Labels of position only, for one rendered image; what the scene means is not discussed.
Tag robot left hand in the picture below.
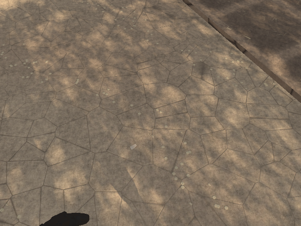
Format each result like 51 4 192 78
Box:
40 211 89 226

